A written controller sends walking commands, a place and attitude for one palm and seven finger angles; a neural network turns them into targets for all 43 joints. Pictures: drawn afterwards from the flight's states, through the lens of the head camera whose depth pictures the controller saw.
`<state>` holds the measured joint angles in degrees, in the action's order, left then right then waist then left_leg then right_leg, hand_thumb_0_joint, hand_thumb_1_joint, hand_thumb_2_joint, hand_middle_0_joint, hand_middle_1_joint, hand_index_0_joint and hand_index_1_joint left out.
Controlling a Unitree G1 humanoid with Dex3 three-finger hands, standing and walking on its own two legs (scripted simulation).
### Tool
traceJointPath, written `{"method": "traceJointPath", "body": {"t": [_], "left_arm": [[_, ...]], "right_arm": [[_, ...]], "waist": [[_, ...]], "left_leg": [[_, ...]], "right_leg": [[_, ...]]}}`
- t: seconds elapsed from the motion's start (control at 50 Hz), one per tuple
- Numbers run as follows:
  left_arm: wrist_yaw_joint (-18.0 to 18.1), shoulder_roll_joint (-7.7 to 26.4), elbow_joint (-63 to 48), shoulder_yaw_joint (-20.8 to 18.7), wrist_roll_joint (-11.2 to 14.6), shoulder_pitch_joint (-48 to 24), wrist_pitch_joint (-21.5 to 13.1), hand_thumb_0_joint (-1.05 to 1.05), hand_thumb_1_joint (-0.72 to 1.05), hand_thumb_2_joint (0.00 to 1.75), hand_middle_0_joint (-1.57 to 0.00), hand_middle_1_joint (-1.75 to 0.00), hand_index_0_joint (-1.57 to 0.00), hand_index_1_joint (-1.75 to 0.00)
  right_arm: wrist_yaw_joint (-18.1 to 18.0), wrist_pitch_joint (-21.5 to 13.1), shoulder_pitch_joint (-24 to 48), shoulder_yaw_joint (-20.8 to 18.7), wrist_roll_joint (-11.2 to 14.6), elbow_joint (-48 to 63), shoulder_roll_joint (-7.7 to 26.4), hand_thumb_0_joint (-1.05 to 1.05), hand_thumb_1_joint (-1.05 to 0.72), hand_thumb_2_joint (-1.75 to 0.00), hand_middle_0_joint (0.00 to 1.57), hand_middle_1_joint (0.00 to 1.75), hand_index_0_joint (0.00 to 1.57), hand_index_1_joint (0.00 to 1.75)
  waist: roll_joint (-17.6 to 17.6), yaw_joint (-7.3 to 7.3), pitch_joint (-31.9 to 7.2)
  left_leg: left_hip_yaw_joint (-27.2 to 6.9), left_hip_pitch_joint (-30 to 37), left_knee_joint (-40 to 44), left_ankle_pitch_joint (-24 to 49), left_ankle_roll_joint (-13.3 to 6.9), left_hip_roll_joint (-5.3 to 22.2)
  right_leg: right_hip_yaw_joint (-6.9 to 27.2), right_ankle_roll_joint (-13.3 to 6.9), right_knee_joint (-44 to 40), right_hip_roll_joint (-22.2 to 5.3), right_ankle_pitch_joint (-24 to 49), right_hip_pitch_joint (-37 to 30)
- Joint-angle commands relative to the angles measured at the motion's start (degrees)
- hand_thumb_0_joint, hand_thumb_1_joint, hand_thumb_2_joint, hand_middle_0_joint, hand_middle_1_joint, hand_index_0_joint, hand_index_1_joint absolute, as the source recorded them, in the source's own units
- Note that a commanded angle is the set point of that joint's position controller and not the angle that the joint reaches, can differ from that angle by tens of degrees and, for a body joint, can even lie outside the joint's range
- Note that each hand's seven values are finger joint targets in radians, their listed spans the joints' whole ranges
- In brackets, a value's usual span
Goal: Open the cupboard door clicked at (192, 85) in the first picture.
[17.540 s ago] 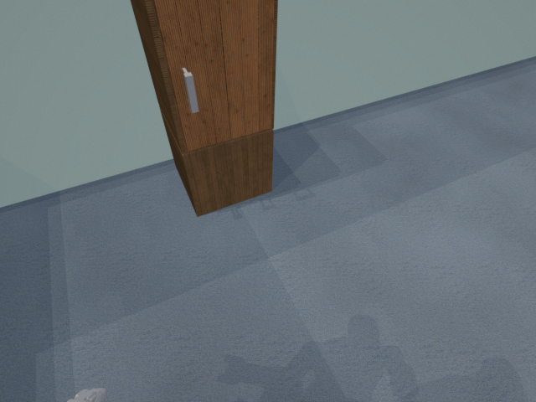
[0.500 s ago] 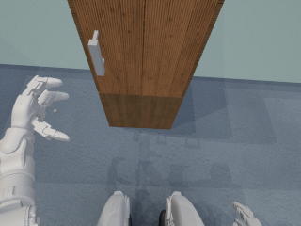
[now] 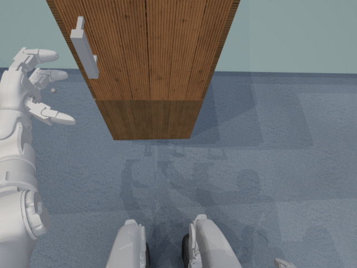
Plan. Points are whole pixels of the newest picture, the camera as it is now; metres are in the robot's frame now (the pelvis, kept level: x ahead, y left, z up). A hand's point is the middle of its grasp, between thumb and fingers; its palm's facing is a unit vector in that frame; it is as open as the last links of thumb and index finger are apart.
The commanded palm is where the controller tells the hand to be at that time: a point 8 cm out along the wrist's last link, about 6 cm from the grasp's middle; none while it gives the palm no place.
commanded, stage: move the hooked fingers beside the handle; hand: left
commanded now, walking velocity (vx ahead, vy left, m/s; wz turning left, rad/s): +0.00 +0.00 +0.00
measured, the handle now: (87, 49) +0.60 +0.19 +0.04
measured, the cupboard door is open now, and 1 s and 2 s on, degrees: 0 0 0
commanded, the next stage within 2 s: slide the fingers in behind the handle in 1.20 s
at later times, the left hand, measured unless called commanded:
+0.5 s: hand (64, 62) +0.55 +0.23 +0.04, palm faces +0.00 -1.00 -0.02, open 13.8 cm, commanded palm +0.53 +0.26 +0.04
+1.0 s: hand (59, 67) +0.54 +0.24 +0.04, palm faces -0.01 -1.00 -0.01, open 14.0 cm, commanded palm +0.53 +0.26 +0.04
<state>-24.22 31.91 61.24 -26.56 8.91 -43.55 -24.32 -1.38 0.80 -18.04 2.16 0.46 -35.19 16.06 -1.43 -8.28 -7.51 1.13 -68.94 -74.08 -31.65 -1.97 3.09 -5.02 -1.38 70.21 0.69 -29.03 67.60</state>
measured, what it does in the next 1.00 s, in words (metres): stands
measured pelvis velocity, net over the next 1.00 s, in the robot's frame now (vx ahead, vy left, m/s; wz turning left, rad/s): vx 0.01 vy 0.01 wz -0.02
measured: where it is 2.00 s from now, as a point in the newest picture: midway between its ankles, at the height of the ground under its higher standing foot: outside the picture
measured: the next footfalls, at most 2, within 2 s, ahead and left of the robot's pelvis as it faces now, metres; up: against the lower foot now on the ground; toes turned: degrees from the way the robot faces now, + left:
none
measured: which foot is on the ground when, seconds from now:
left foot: down 0.00-1.00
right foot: down 0.00-1.00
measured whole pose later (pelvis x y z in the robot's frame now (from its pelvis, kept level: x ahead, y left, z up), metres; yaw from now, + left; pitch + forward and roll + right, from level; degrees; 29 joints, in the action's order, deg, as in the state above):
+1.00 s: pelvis +0.01 +0.01 -0.01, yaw -1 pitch +30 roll -6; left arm -20.2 37.0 66.9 -26.8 4.5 -54.9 -22.8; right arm 0.6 5.0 -19.2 3.5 -1.4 -33.8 15.8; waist -2.0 -12.3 -7.2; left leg -0.2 -74.1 -75.8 -32.4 -2.9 3.3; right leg -6.0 -0.4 69.4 1.2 -28.6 71.2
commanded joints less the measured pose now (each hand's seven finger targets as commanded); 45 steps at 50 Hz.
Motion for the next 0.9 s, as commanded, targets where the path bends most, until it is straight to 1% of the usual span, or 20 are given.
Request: {"method": "traceJointPath", "body": {"t": [0.0, 0.04, 0.08, 0.1, 0.16, 0.2, 0.28, 0.3, 0.36, 0.4, 0.44, 0.54, 0.58, 0.6, 0.66, 0.74, 0.78, 0.8, 0.84, 0.88], "left_arm": [[0.99, 19.77, -7.93, -3.64, -0.26, -24.40, -3.50, 0.00, -0.50, 0.30, -0.30, -1.20, -0.30, -1.20], [1.16, 19.10, -9.10, -2.20, -0.60, -29.04, -4.02, 0.00, -0.50, 0.30, -0.30, -1.20, -0.30, -1.20], [1.37, 20.96, -7.80, -3.29, -1.37, -28.84, -4.04, 0.00, -0.50, 0.30, -0.30, -1.20, -0.30, -1.20], [1.29, 19.57, -7.55, -1.92, -1.41, -30.37, -3.85, 0.00, -0.50, 0.30, -0.30, -1.20, -0.30, -1.20], [1.44, 20.02, -4.34, -1.91, -1.92, -31.58, -2.62, 0.00, -0.50, 0.30, -0.30, -1.20, -0.30, -1.20], [1.92, 22.29, -3.60, -2.93, -2.55, -33.61, -1.89, 0.00, -0.50, 0.30, -0.30, -1.20, -0.30, -1.20], [2.67, 23.79, -4.32, -3.18, -3.78, -36.75, -1.75, 0.00, -0.50, 0.30, -0.30, -1.20, -0.30, -1.20], [2.85, 22.80, -3.89, -2.27, -3.91, -37.92, -1.49, 0.00, -0.50, 0.30, -0.30, -1.20, -0.30, -1.20], [3.72, 25.74, -2.97, -3.74, -4.75, -41.08, -0.95, 0.00, -0.50, 0.30, -0.30, -1.20, -0.30, -1.20], [3.84, 27.87, -2.75, -5.11, -5.37, -39.95, -0.64, 0.00, -0.50, 0.30, -0.30, -1.20, -0.30, -1.20], [3.30, 27.02, -3.53, -5.23, -5.46, -35.97, -0.67, 0.00, -0.50, 0.30, -0.30, -1.20, -0.30, -1.20], [2.40, 24.28, -5.50, -3.88, -3.79, -36.47, 0.02, 0.00, -0.50, 0.30, -0.30, -1.20, -0.30, -1.20], [2.30, 25.76, -5.61, -4.80, -3.68, -36.77, 0.04, 0.00, -0.50, 0.30, -0.30, -1.20, -0.30, -1.20], [2.43, 26.87, -6.45, -5.64, -3.69, -36.86, -0.28, 0.00, -0.50, 0.30, -0.30, -1.20, -0.30, -1.20], [2.52, 26.07, -8.99, -5.63, -3.78, -35.01, -1.46, 0.00, -0.50, 0.30, -0.30, -1.20, -0.30, -1.20], [2.06, 20.26, -7.49, -2.03, -3.06, -33.41, -1.10, 0.00, -0.50, 0.30, -0.30, -1.20, -0.30, -1.20], [2.21, 20.08, -6.03, -2.12, -2.85, -32.58, -0.66, 0.00, -0.50, 0.30, -0.30, -1.20, -0.30, -1.20], [2.35, 19.31, -4.93, -1.48, -2.77, -32.90, -0.38, 0.00, -0.50, 0.30, -0.30, -1.20, -0.30, -1.20], [2.96, 20.43, -4.39, -1.91, -3.21, -34.31, -0.84, 0.00, -0.50, 0.30, -0.30, -1.20, -0.30, -1.20], [3.64, 20.06, -6.90, -1.49, -3.51, -36.06, -2.02, 0.00, -0.50, 0.30, -0.30, -1.20, -0.30, -1.20]], "right_arm": [[-1.00, -0.34, -8.83, -3.22, -0.26, 3.03, 10.89, 0.00, -0.90, -0.90, 0.20, 0.30, 0.20, 0.30], [-0.94, -0.26, -9.16, -3.02, -0.54, 2.93, 10.81, 0.00, -0.90, -0.90, 0.20, 0.30, 0.20, 0.30], [-0.89, 0.08, -9.85, -3.11, -0.73, 2.71, 11.37, 0.00, -0.90, -0.90, 0.20, 0.30, 0.20, 0.30], [-0.75, 0.17, -9.94, -3.01, -0.82, 2.55, 11.17, 0.00, -0.90, -0.90, 0.20, 0.30, 0.20, 0.30], [-0.57, 0.82, -11.00, -2.78, -0.94, 2.25, 11.57, 0.00, -0.90, -0.90, 0.20, 0.30, 0.20, 0.30], [-0.55, 1.21, -11.56, -2.48, -1.17, 2.33, 11.73, 0.00, -0.90, -0.90, 0.20, 0.30, 0.20, 0.30], [-0.20, 1.98, -12.75, -2.37, -1.59, 2.21, 11.97, 0.00, -0.90, -0.90, 0.20, 0.30, 0.20, 0.30], [-0.16, 2.07, -12.93, -2.29, -1.69, 2.09, 11.91, 0.00, -0.90, -0.90, 0.20, 0.30, 0.20, 0.30], [-0.09, 2.50, -13.87, -1.85, -1.94, 2.02, 12.18, 0.00, -0.90, -0.90, 0.20, 0.30, 0.20, 0.30], [0.09, 2.76, -14.40, -1.70, -2.16, 2.32, 12.09, 0.00, -0.90, -0.90, 0.20, 0.30, 0.20, 0.30], [0.59, 3.17, -14.66, -1.81, -2.22, 3.06, 11.96, 0.00, -0.90, -0.90, 0.20, 0.30, 0.20, 0.30], [0.76, 3.84, -14.55, -2.06, -1.85, 2.79, 11.85, 0.00, -0.90, -0.90, 0.20, 0.30, 0.20, 0.30], [0.64, 3.85, -14.67, -2.02, -1.79, 2.47, 12.04, 0.00, -0.90, -0.90, 0.20, 0.30, 0.20, 0.30], [0.62, 3.80, -14.81, -2.00, -1.86, 2.46, 11.94, 0.00, -0.90, -0.90, 0.20, 0.30, 0.20, 0.30], [0.96, 3.71, -14.72, -2.34, -1.99, 2.25, 11.65, 0.00, -0.90, -0.90, 0.20, 0.30, 0.20, 0.30], [1.14, 3.90, -14.59, -2.65, -1.85, 1.82, 11.41, 0.00, -0.90, -0.90, 0.20, 0.30, 0.20, 0.30], [1.10, 4.04, -14.35, -2.64, -1.79, 1.68, 11.51, 0.00, -0.90, -0.90, 0.20, 0.30, 0.20, 0.30], [1.04, 4.06, -14.10, -2.57, -1.74, 1.61, 11.53, 0.00, -0.90, -0.90, 0.20, 0.30, 0.20, 0.30], [0.81, 4.03, -13.93, -2.33, -1.81, 1.79, 11.62, 0.00, -0.90, -0.90, 0.20, 0.30, 0.20, 0.30], [0.86, 3.97, -13.79, -2.56, -2.05, 1.89, 11.51, 0.00, -0.90, -0.90, 0.20, 0.30, 0.20, 0.30]], "waist": [[-5.88, -0.81, -27.78], [-8.15, -1.86, -28.86], [-9.25, -1.74, -31.28], [-10.35, -2.42, -31.21], [-9.91, -3.34, -30.52], [-9.82, -3.56, -30.82], [-11.94, -4.09, -33.34], [-11.81, -4.96, -33.00], [-11.95, -5.79, -33.02], [-12.89, -4.84, -34.60], [-14.51, -3.55, -36.59], [-11.62, -4.76, -34.27], [-11.62, -4.67, -33.79], [-12.00, -4.35, -34.12], [-15.30, -3.31, -36.75], [-14.12, -4.41, -33.05], [-13.49, -4.14, -31.70], [-12.08, -4.85, -29.86], [-11.85, -4.98, -28.65], [-14.08, -4.71, -31.02]], "left_leg": [[-4.58, 17.61, 7.10, 20.44, -0.34, -1.34], [-5.01, 18.98, 6.67, 20.90, -0.42, -1.29], [-5.68, 20.93, 6.41, 22.58, -0.15, -1.06], [-5.63, 21.25, 6.09, 23.09, -0.15, -1.02], [-6.01, 20.85, 5.54, 23.65, -0.21, -0.81], [-6.15, 19.27, 5.18, 23.51, -0.33, -0.76], [-6.86, 21.64, 4.49, 25.88, -0.05, -0.45], [-6.92, 21.46, 4.21, 25.91, -0.20, -0.39], [-7.00, 19.91, 3.62, 25.75, -0.40, -0.26], [-6.71, 19.30, 3.32, 26.52, -0.38, -0.40], [-7.13, 22.33, 3.89, 30.06, 0.04, -0.25], [-7.04, 21.12, 4.54, 27.23, -0.40, -0.08], [-6.95, 20.58, 4.77, 26.14, -0.38, -0.09], [-6.85, 20.63, 4.96, 26.30, -0.37, -0.12], [-7.21, 25.26, 5.11, 30.14, 0.17, -0.08], [-7.87, 27.41, 6.00, 31.00, 0.30, 0.16], [-7.88, 26.86, 6.41, 29.63, 0.49, 0.15], [-7.57, 25.11, 6.40, 27.83, 0.23, 0.03], [-7.70, 23.81, 6.26, 26.56, 0.12, -0.05], [-7.98, 26.49, 6.13, 28.57, 0.57, -0.01]], "right_leg": [[4.00, 0.36, -7.78, 1.46, 14.89, -13.91], [3.84, 0.19, -7.30, 1.57, 14.41, -12.18], [3.38, 0.08, -6.80, 1.65, 14.66, -10.86], [3.38, 0.17, -6.82, 1.63, 14.92, -10.08], [2.97, 0.24, -6.59, 1.78, 14.97, -8.41], [2.98, 0.31, -6.26, 1.79, 15.16, -9.03], [2.54, 0.12, -5.62, 2.00, 15.77, -7.20], [2.55, 0.22, -5.67, 2.04, 15.87, -6.53], [2.44, 0.28, -5.33, 2.15, 16.02, -6.40], [2.68, 0.21, -5.10, 2.12, 17.18, -8.26], [2.26, -0.21, -4.52, 2.26, 19.03, -8.45], [2.33, 0.23, -5.93, 2.42, 18.03, -8.59], [2.40, 0.34, -6.38, 2.44, 17.14, -8.77], [2.46, 0.33, -6.46, 2.46, 17.36, -9.69], [2.24, -0.05, -6.24, 2.44, 18.69, -8.75], [1.58, -0.11, -7.13, 2.47, 17.87, -6.14], [1.30, -0.08, -7.48, 2.47, 16.65, -5.87], [1.43, 0.05, -7.81, 2.50, 16.02, -5.64], [1.44, -0.16, -7.26, 2.52, 15.05, -4.90], [1.37, -0.18, -6.97, 2.36, 15.48, -4.37]]}}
